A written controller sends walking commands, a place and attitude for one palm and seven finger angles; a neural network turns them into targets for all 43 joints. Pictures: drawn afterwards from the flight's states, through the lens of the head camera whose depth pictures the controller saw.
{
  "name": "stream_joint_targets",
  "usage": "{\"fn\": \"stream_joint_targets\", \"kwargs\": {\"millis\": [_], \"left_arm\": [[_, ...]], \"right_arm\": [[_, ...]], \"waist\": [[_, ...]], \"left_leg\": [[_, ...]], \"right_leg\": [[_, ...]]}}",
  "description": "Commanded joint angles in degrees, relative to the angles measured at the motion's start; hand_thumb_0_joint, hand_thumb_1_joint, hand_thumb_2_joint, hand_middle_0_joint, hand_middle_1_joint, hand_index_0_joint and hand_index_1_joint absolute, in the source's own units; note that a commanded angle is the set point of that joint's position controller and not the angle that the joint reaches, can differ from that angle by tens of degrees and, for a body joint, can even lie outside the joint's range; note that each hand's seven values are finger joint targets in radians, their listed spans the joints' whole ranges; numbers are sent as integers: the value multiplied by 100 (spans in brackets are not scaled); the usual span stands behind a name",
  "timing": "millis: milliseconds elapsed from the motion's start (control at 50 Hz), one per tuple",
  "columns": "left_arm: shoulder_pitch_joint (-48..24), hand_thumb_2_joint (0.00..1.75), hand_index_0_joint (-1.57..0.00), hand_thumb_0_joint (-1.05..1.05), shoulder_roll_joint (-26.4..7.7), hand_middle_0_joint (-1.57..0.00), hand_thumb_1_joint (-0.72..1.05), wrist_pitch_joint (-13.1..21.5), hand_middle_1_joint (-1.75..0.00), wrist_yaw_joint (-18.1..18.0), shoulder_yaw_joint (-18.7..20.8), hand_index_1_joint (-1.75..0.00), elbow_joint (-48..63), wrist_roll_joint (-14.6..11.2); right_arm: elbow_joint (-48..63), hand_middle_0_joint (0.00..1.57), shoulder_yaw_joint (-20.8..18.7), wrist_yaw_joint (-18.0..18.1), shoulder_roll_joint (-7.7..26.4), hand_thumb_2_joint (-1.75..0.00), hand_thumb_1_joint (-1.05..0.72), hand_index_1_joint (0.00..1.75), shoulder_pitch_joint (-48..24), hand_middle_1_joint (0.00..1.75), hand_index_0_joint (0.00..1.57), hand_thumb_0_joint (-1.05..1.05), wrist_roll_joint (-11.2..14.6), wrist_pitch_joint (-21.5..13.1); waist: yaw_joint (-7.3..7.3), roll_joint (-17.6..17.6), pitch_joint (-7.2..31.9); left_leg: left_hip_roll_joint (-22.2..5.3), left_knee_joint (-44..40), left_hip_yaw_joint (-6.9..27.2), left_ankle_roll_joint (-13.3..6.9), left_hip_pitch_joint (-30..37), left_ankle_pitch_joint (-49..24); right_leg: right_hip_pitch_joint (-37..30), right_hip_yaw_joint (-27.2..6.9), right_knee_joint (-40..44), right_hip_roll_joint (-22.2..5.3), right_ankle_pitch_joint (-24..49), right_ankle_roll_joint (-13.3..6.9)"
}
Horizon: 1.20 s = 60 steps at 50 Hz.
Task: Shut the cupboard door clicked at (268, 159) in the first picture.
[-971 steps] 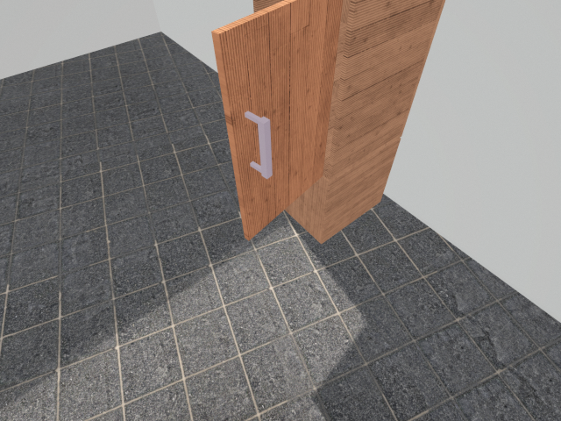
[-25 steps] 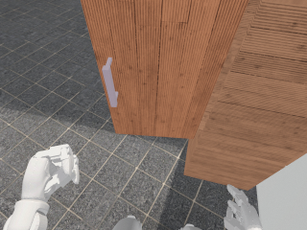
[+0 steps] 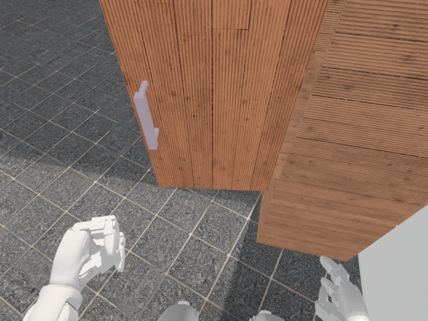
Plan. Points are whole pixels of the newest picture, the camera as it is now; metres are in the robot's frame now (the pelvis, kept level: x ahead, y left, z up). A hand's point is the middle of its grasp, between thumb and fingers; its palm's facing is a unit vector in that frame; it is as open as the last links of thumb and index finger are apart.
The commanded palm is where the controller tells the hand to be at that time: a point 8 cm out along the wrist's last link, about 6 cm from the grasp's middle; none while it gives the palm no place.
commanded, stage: bring the fist close to the handle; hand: left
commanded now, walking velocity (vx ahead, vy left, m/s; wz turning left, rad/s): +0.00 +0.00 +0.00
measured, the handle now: (149, 117) +0.51 +0.18 +0.07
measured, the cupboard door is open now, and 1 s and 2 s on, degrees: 100 100 94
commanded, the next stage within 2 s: push the door shut along its arc in 1.34 s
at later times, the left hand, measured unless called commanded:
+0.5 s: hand (131, 186) +0.33 +0.17 +0.07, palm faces +0.04 -1.00 -0.04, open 3.1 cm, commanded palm +0.31 +0.22 +0.07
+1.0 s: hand (161, 149) +0.43 +0.14 +0.06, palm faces +0.00 -1.00 -0.02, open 3.1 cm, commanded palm +0.39 +0.19 +0.07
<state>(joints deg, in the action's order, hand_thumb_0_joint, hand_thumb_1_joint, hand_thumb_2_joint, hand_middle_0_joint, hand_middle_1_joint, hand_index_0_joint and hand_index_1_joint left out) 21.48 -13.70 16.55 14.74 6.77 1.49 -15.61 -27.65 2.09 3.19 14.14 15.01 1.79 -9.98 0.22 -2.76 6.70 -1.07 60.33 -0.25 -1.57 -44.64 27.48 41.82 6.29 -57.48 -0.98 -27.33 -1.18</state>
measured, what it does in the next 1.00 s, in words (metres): stands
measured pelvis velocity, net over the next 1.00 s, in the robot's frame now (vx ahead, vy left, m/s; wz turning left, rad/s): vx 0.00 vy -0.01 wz -0.03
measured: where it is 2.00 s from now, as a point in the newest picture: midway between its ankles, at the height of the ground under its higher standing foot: outside the picture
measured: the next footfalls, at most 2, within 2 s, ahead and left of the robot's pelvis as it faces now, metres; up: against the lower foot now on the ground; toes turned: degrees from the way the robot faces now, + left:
none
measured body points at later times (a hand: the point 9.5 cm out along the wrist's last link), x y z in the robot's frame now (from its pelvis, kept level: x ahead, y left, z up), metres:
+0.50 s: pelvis +0.00 -0.01 +0.00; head +0.06 -0.01 +0.45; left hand +0.32 +0.23 +0.08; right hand +0.14 -0.26 -0.09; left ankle +0.02 +0.10 -0.67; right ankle +0.01 -0.11 -0.67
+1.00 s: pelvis +0.00 -0.01 +0.00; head +0.08 -0.01 +0.45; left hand +0.42 +0.19 +0.07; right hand +0.08 -0.26 -0.11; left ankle +0.02 +0.10 -0.67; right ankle +0.01 -0.11 -0.67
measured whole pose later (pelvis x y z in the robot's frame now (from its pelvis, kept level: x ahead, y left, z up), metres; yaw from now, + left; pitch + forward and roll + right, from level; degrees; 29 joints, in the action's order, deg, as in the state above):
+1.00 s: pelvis +0.00 -0.01 +0.00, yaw -2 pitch +16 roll -1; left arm -29.1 -14.7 20.2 6.8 12.7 -44.6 -9.5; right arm -36.3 0.7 1.0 14.3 17.7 1.2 -3.8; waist -3.9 -1.9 6.7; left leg -1.6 57.3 -2.3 -1.1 -47.2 25.7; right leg 46.1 4.1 -56.3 -0.4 -25.8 -1.6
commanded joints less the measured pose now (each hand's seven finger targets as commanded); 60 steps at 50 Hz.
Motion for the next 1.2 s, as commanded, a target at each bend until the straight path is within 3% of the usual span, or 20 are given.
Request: {"fn": "stream_joint_targets", "kwargs": {"millis": [0,80,140,220,280,400,480,540,600,660,700,760,800,860,900,920,960,1000,1040,1180], "left_arm": [[-1768,90,-130,0,-879,-130,90,796,-150,-358,773,-150,1472,-150],[-2034,90,-130,0,-773,-130,90,918,-150,-358,675,-150,668,-86],[-1945,90,-130,0,-541,-130,90,510,-150,-113,241,-150,248,14],[-2487,90,-130,0,-792,-130,90,-5,-150,-54,441,-150,-20,-7],[-3053,90,-130,0,-1095,-130,90,155,-150,-360,965,-150,-9,-55],[-3691,90,-130,0,-948,-130,90,767,-150,-632,875,-150,-685,141],[-3971,90,-130,0,-766,-130,90,623,-150,-327,475,-150,-1242,236],[-4465,90,-130,0,-802,-130,90,476,-150,-239,484,-150,-1389,148],[-5228,90,-130,0,-961,-130,90,542,-150,-410,713,-150,-1568,105],[-5914,90,-130,0,-1168,-130,90,796,-150,-698,877,-150,-1711,250],[-6004,90,-130,0,-974,-130,90,916,-150,-808,733,-150,-1968,369],[-6074,90,-130,0,-1197,-130,90,893,-150,-849,879,-150,-2641,532],[-6242,90,-130,0,-949,-130,90,822,-150,-790,633,-150,-2874,577],[-6435,90,-130,0,-1069,-130,90,676,-150,-773,799,-150,-3344,541],[-6930,90,-130,0,-887,-130,90,683,-150,-797,696,-150,-3477,505],[-7187,90,-130,0,-994,-130,90,735,-150,-834,795,-150,-3553,495],[-7032,90,-130,0,-1302,-130,90,920,-150,-886,1082,-150,-3414,538],[-6770,90,-130,0,-1157,-130,90,1114,-150,-922,1028,-150,-3239,559],[-6667,90,-130,0,-1240,-130,90,1205,-150,-942,1076,-150,-3386,622],[-6707,90,-130,0,-1229,-130,90,1159,-150,-820,999,-150,-3347,583]], "right_arm": [[672,20,-326,124,671,-90,-90,30,-265,30,20,0,-16,-404],[425,20,-332,88,726,-90,-90,30,-243,30,20,0,-20,-450],[466,20,-356,46,784,-90,-90,30,-168,30,20,0,40,-425],[526,20,-361,75,829,-90,-90,30,-103,30,20,0,75,-290],[476,20,-357,95,764,-90,-90,30,-184,30,20,0,31,-228],[172,20,-383,-22,719,-90,-90,30,-133,30,20,0,-23,-205],[97,20,-429,-71,816,-90,-90,30,35,30,20,0,27,-106],[86,20,-457,-38,856,-90,-90,30,89,30,20,0,67,-43],[-11,20,-452,7,854,-90,-90,30,110,30,20,0,51,8],[-133,20,-446,17,828,-90,-90,30,148,30,20,0,7,37],[-168,20,-443,-38,789,-90,-90,30,187,30,20,0,-25,62],[-275,20,-468,-90,845,-90,-90,30,346,30,20,0,-53,171],[-264,20,-471,-140,826,-90,-90,30,387,30,20,0,-34,246],[-262,20,-485,-158,883,-90,-90,30,529,30,20,0,-29,370],[-288,20,-491,-170,861,-90,-90,30,575,30,20,0,-26,410],[-335,20,-502,-162,868,-90,-90,30,605,30,20,0,-37,425],[-288,20,-522,-176,891,-90,-90,30,649,30,20,0,-66,454],[-245,20,-521,-231,830,-90,-90,30,621,30,20,0,-82,468],[-281,20,-524,-265,828,-90,-90,30,650,30,20,0,-92,519],[-234,20,-548,-241,856,-90,-90,30,650,30,20,0,-41,649]], "waist": [[-131,-4,1033],[-176,-13,1108],[-156,-218,1246],[-146,231,1352],[-46,310,1416],[-126,108,1501],[-256,5,1517],[-296,144,1576],[-328,339,1632],[-332,165,1803],[-326,38,2013],[-322,-9,2059],[-387,-73,2042],[-393,172,2010],[-497,325,1976],[-539,402,1958],[-352,220,2246],[-272,39,2524],[-300,229,2345],[-391,228,2035]], "left_leg": [[112,-903,330,37,653,-818],[120,-817,304,39,523,-785],[128,-961,260,40,674,-954],[143,-1041,215,6,643,-1106],[139,-1061,183,20,641,-1255],[119,-980,99,34,662,-1386],[98,-1004,91,31,778,-1486],[90,-1050,107,29,868,-1460],[80,-1058,148,24,841,-1394],[62,-1007,177,33,964,-1514],[69,-986,159,48,1072,-1667],[62,-947,155,59,1007,-1780],[51,-976,131,78,1075,-1877],[43,-1016,154,70,951,-1879],[42,-999,149,64,940,-1869],[44,-967,129,53,875,-1823],[63,-955,127,60,936,-2003],[75,-939,65,58,1146,-2269],[66,-966,35,52,964,-2075],[88,-1125,-16,13,869,-1665]], "right_leg": [[-408,-405,784,194,605,-43],[-355,-446,748,178,592,-46],[-535,-433,828,139,879,-34],[-910,-522,1024,96,1108,33],[-1098,-559,1005,91,1231,23],[-940,-596,839,86,1464,16],[-874,-575,872,94,1678,6],[-877,-577,968,99,1659,22],[-853,-566,961,95,1565,43],[-738,-553,814,104,1630,22],[-717,-533,738,106,1780,18],[-694,-537,693,127,1905,1],[-632,-514,715,123,2019,3],[-711,-501,771,155,2036,-2],[-642,-487,798,158,2055,24],[-659,-526,822,158,2063,39],[-843,-544,725,163,2198,-4],[-945,-559,694,160,2435,-4],[-944,-566,732,171,2312,13],[-1011,-626,962,174,2038,26]]}}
